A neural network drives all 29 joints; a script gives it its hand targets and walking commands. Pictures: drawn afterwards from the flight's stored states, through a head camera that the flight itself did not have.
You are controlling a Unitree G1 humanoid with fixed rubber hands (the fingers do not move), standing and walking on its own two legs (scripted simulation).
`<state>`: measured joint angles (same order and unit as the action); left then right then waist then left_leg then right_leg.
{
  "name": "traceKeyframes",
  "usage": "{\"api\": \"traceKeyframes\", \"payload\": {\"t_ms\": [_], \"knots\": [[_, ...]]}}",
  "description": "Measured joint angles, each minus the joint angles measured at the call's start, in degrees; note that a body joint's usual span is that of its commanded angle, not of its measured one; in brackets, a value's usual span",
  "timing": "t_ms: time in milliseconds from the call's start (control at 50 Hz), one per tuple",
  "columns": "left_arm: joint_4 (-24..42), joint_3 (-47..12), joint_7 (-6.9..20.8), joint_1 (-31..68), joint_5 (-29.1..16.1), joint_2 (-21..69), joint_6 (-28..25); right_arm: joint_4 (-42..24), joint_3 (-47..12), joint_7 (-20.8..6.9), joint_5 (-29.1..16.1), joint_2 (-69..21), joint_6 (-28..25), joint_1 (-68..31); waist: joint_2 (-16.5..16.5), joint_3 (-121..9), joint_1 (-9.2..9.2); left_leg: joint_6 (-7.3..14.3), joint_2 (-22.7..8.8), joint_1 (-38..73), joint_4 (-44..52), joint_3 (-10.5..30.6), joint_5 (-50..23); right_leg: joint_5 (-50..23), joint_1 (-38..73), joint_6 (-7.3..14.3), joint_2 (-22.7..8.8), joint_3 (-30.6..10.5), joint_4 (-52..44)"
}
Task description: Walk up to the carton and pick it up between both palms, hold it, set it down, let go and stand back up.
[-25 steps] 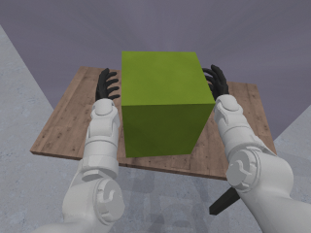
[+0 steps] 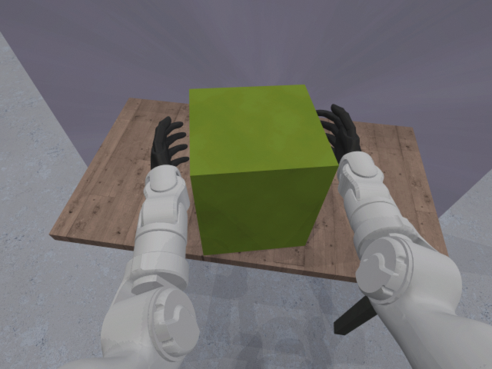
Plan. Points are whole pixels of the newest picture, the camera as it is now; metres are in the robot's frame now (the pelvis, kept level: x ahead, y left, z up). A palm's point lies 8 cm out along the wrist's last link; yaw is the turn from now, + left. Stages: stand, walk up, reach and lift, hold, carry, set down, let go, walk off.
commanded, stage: set down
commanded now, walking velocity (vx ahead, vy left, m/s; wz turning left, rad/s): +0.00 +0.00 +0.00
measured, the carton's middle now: (251, 173) +0.46 +0.05 +0.01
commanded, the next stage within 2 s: none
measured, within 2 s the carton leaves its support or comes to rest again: neither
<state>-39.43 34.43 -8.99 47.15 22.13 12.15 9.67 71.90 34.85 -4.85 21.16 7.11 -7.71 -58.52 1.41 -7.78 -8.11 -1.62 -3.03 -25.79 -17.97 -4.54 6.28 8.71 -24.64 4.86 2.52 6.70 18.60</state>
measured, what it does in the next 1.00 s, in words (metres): stands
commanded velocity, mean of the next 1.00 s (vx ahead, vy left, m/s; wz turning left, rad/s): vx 0.00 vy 0.00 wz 0.00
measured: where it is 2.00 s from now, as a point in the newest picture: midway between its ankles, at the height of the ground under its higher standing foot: outside the picture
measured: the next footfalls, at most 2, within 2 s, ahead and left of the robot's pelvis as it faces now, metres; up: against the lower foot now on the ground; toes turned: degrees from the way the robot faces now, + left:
none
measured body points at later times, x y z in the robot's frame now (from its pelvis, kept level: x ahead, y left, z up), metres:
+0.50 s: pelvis +0.00 +0.00 +0.00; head +0.07 +0.00 +0.45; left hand +0.41 +0.19 +0.08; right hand +0.48 -0.11 +0.09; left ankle +0.01 +0.14 -0.74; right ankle -0.01 -0.06 -0.74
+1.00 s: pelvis +0.00 +0.00 +0.00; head +0.07 +0.01 +0.45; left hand +0.40 +0.19 +0.08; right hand +0.48 -0.11 +0.09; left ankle +0.01 +0.14 -0.74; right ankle -0.01 -0.06 -0.74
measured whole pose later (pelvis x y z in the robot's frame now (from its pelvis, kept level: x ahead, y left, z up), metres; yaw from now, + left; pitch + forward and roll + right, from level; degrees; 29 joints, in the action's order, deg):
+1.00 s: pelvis +0.00 +0.00 +0.00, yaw -1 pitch +11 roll +1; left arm -31.7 38.5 -5.9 44.0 29.7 16.2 7.0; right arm 61.3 39.5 -7.4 26.5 1.4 -8.2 -54.7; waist 3.5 -2.0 -7.1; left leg -1.5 -3.0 -19.9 -15.4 -6.4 5.8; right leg 9.0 -19.9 4.9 2.4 6.2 17.9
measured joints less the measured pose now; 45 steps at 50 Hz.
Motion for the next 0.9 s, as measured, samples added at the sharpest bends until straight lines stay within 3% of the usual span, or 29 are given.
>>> {"api": "traceKeyframes", "payload": {"t_ms": [480,900], "knots": [[2.2,3.3,1.9,-1.2,4.2,1.9,-2.9,-4.3,3.5,-0.3,3.3,-2.9,-0.8,1.5,1.1,2.6,0.38,-0.2,-0.1,2.6,1.4,-0.8,-0.5,0.3,1.8,0.1,-0.1,0.0,0.1],[7.2,3.8,2.9,-3.1,7.3,4.1,-2.8,-9.4,4.6,-2.2,5.2,-5.1,-0.8,3.6,1.6,5.3,0.65,0.1,0.0,5.7,2.4,-1.7,-0.4,0.3,4.5,0.0,-0.2,-0.5,-0.6]]}}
